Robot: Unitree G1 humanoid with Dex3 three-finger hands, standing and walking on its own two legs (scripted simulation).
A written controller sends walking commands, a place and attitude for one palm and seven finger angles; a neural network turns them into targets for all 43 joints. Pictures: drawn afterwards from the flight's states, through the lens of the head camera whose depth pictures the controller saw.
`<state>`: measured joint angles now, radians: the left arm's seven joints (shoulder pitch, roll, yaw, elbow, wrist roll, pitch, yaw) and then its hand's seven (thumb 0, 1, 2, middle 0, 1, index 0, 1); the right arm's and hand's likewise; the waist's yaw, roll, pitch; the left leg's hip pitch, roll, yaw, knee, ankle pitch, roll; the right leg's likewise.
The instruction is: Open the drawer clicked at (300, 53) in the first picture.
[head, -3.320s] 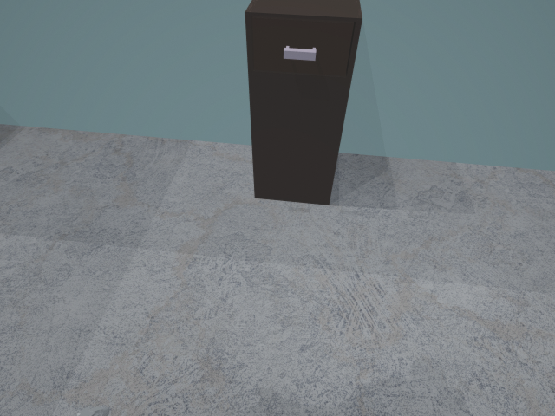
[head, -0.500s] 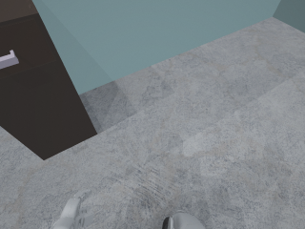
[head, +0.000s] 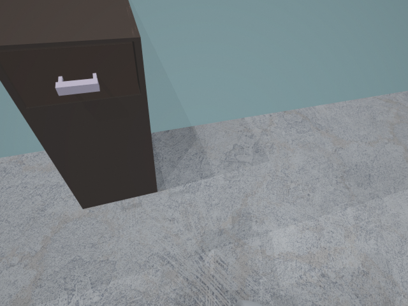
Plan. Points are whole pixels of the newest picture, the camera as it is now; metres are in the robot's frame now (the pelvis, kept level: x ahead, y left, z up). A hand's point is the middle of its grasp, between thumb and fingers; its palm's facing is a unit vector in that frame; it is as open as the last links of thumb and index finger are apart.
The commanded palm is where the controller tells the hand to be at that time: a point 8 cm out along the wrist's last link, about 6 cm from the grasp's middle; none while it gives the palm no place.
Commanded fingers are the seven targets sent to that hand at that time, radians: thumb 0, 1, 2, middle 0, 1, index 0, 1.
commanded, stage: turn to face it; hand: left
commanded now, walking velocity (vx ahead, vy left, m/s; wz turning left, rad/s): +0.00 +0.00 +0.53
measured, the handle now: (78, 82) +0.68 +0.40 +0.01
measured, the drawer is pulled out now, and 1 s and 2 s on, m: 0.00 0.00 0.00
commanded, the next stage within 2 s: take the last steps up to it in 0.44 s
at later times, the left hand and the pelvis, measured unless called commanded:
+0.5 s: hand out of the picture +0.03 +0.14 -0.15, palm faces +0.26 -0.93 -0.27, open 7.4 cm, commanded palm none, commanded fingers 0.00 0.90 0.90 -0.20 -0.30 -0.20 -0.30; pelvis +0.00 -0.07 +0.00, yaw +14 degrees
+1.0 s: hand out of the picture -0.04 +0.17 -0.17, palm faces +0.36 -0.91 -0.17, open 7.4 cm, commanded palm none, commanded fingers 0.00 0.90 0.90 -0.20 -0.30 -0.20 -0.30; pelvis +0.04 -0.01 +0.01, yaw +19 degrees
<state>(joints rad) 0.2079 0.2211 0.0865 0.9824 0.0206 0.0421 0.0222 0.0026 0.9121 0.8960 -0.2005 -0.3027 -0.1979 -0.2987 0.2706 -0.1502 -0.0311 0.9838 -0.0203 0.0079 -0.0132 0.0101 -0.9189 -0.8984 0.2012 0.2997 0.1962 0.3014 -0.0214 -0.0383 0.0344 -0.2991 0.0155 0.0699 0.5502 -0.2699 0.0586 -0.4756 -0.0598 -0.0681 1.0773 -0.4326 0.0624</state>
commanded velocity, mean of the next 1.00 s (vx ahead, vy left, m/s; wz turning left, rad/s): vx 0.14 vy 0.00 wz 0.20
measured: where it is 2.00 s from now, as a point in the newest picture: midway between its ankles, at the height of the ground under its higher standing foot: (186, 299)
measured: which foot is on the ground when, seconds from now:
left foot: down 0.00-0.32, up 0.34-0.72, down 0.74-1.00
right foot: up 0.00-0.32, down 0.34-0.76, up 0.78-1.00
